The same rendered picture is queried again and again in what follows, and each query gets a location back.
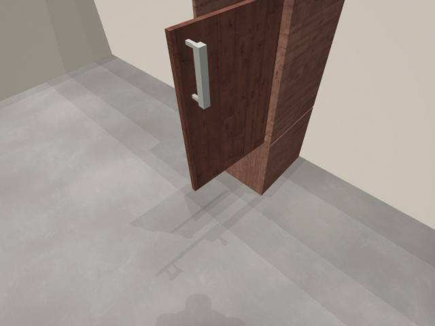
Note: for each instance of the handle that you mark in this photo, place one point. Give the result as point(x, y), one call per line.
point(202, 74)

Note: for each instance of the cupboard door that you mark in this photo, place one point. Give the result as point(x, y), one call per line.
point(242, 42)

